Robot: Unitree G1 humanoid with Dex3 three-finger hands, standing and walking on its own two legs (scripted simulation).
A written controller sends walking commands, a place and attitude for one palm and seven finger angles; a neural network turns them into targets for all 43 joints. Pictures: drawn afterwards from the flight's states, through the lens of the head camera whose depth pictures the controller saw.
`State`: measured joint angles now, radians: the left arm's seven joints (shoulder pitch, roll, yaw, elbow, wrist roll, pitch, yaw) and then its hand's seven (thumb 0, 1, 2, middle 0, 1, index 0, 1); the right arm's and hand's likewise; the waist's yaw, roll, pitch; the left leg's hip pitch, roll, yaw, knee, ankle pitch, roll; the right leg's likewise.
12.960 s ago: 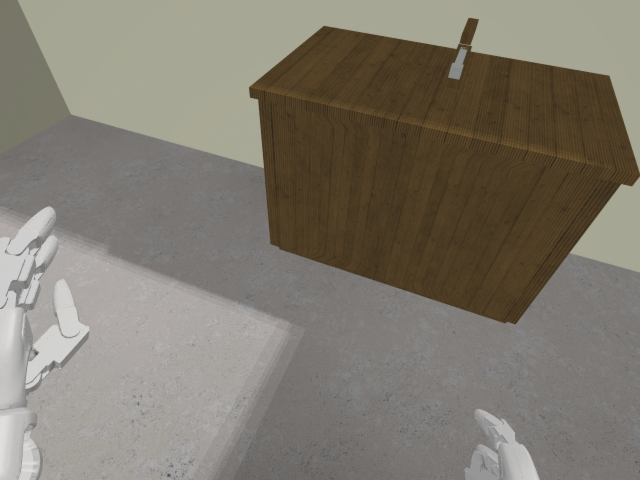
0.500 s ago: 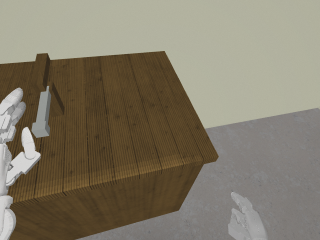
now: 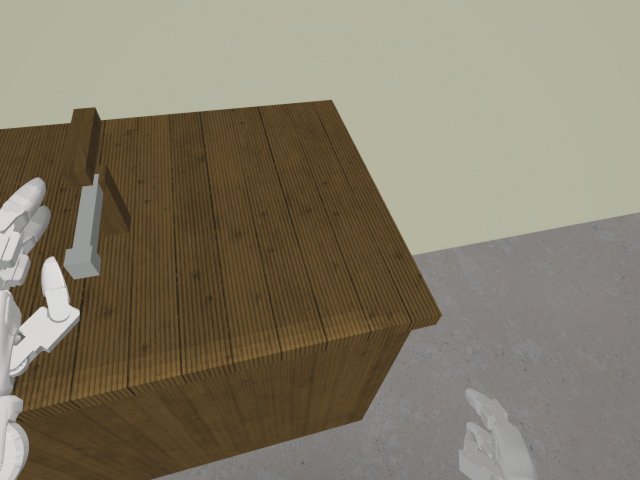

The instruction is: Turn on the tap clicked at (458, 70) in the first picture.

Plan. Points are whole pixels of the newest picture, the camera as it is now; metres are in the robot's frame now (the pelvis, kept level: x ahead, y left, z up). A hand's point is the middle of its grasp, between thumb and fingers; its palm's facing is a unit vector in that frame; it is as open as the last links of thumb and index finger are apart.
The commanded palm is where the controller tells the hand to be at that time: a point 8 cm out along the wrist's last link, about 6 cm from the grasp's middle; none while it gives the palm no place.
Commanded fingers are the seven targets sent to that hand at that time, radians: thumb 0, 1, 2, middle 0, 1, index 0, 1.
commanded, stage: turn the palm inward beside the body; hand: left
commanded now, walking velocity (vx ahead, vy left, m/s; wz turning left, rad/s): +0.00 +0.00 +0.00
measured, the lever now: (83, 262) +0.32 +0.32 +0.08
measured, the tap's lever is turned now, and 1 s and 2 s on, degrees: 0 0 0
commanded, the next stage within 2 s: none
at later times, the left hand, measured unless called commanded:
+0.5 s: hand (69, 336) +0.20 +0.24 +0.16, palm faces +0.52 -0.79 -0.33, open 7.4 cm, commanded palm +0.15 +0.27 +0.16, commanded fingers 0.00 0.90 0.90 -0.20 -0.30 -0.20 -0.30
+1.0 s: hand (110, 356) +0.19 +0.21 +0.14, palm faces +0.47 -0.84 -0.28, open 7.4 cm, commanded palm +0.14 +0.24 +0.15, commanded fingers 0.00 0.90 0.90 -0.20 -0.30 -0.20 -0.30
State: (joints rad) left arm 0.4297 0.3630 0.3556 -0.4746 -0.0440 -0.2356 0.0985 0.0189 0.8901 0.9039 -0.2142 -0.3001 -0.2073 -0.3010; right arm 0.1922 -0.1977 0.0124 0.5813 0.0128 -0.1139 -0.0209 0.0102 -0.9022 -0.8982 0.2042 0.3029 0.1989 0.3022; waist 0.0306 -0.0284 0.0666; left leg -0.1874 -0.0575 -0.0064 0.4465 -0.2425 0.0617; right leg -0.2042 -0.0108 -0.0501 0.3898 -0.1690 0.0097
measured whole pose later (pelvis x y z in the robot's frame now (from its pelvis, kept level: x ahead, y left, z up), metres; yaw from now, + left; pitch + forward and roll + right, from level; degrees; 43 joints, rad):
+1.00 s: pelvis +0.01 -0.06 -0.02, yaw +3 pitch +2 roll +1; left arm 0.46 0.34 0.38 -0.42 -0.23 -0.01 0.03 0.02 0.89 0.90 -0.21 -0.30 -0.21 -0.30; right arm 0.22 -0.28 -0.01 0.64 0.07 -0.18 -0.08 0.01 -0.90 -0.90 0.20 0.30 0.20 0.30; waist 0.08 0.04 -0.08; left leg -0.36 -0.02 -0.07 0.69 -0.37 -0.02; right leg -0.39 0.05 -0.08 0.69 -0.35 -0.08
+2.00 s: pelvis +0.00 -0.05 -0.02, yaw +3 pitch -1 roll +0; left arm 0.51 0.24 0.24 -0.58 -0.24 0.21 0.17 0.02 0.90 0.90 -0.21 -0.30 -0.20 -0.30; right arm 0.19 -0.24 0.05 0.63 0.07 -0.21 -0.10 0.01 -0.90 -0.90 0.20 0.30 0.20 0.30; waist 0.09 0.05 -0.07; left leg -0.30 -0.04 -0.07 0.66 -0.34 0.00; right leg -0.32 0.03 -0.09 0.65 -0.32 -0.07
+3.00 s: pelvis +0.01 -0.05 -0.02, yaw +3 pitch +1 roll +0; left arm 0.37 0.27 0.34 -0.33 -0.27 0.12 0.12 0.02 0.90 0.90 -0.20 -0.29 -0.20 -0.29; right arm 0.20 -0.24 0.03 0.67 0.07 -0.21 -0.12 0.01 -0.90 -0.90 0.20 0.30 0.20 0.30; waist 0.08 0.04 -0.06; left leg -0.31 -0.04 -0.07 0.64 -0.35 0.00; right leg -0.33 0.03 -0.08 0.63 -0.32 -0.06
